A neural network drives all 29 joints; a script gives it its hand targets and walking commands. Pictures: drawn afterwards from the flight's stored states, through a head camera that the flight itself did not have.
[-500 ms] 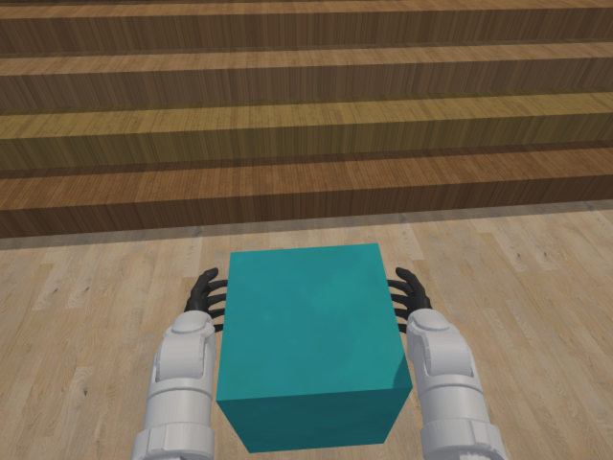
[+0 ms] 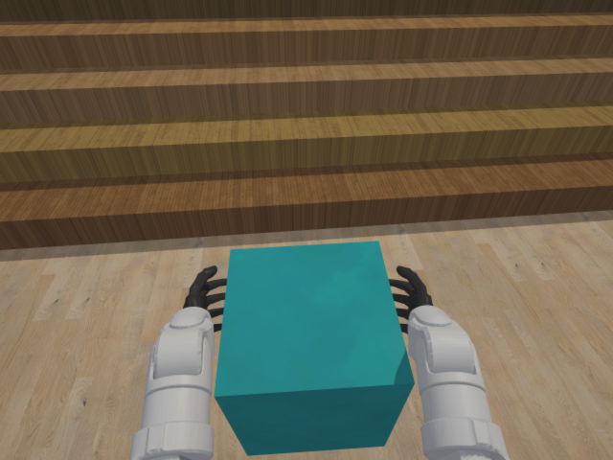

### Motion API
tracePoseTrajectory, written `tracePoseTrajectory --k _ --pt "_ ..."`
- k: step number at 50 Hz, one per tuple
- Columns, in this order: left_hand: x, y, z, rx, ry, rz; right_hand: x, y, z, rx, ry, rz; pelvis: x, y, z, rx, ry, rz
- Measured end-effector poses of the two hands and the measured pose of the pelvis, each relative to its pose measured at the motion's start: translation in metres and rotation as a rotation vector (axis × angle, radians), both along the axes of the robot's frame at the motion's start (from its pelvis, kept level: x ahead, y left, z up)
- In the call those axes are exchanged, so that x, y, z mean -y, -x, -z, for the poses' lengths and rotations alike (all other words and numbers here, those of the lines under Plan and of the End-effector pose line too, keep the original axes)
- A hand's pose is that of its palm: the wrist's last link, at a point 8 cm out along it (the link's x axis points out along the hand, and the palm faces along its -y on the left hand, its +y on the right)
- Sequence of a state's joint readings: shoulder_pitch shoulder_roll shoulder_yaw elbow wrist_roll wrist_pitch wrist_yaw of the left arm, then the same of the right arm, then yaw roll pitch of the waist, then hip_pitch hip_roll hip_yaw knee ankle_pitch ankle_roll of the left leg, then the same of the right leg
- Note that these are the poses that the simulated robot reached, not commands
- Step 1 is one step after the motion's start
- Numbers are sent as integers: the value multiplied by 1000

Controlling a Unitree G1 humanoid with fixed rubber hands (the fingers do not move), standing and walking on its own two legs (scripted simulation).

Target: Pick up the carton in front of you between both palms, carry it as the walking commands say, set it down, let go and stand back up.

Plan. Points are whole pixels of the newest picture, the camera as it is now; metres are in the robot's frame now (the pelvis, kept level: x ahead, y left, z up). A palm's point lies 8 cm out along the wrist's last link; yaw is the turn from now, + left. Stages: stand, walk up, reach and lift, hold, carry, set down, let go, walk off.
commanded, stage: hold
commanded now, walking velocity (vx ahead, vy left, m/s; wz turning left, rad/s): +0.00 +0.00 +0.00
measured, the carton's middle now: (310, 352) +0.28 +0.00 -0.03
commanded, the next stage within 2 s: carry in 0.90 s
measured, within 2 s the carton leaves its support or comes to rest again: neither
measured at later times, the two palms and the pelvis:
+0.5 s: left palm (197, 317) +0.29 +0.15 +0.05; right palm (419, 315) +0.29 -0.15 +0.05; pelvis +0.00 +0.00 +0.00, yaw +0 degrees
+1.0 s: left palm (198, 313) +0.29 +0.15 +0.05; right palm (418, 311) +0.29 -0.15 +0.05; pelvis +0.01 +0.00 +0.00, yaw +0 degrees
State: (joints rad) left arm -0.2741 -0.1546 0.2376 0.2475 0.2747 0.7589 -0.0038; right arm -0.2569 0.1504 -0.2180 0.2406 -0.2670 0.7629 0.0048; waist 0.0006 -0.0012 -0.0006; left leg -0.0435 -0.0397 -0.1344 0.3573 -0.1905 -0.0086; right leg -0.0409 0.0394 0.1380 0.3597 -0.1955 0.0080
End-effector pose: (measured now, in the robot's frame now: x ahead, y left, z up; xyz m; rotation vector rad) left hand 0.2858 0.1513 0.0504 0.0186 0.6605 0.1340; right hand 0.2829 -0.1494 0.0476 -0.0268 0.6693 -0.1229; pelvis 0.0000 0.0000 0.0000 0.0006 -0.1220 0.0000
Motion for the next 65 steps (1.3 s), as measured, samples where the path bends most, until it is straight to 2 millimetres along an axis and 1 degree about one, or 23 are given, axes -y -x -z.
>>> tracePoseTrajectory --k 13,33,44,48,52,55,60,62,65 --pt "0 0 -1 9 8 -8 0 0 -1 8 -10 5 1 6 1 3 0 0" --pt "0 -3 0 3 -6 0 0 -4 -1 2 6 -4 1 -2 0 1 0 -2" --pt "0 -2 0 1 -7 1 0 -3 0 0 6 -4 1 -2 0 -1 0 -2" --pt "0 -4 -1 11 -4 0 0 -5 -1 10 6 -3 1 -4 2 -58 0 -1" --pt "-1 -14 -7 51 3 -2 -1 -14 -7 50 -2 7 -1 -12 6 -116 4 -6" --pt "-5 -25 -15 96 15 -9 -5 -25 -16 95 -7 17 -5 -25 11 -142 4 -11" --pt "-15 -51 -29 134 43 -22 -15 -51 -33 133 -20 27 -14 -58 15 -185 -6 21" --pt "-12 -64 -35 123 46 -16 -12 -60 -35 121 -26 43 -14 -73 12 -202 6 36" --pt "-1 -86 -39 112 51 -1 -2 -74 -37 110 -40 77 -9 -99 11 -214 23 36"
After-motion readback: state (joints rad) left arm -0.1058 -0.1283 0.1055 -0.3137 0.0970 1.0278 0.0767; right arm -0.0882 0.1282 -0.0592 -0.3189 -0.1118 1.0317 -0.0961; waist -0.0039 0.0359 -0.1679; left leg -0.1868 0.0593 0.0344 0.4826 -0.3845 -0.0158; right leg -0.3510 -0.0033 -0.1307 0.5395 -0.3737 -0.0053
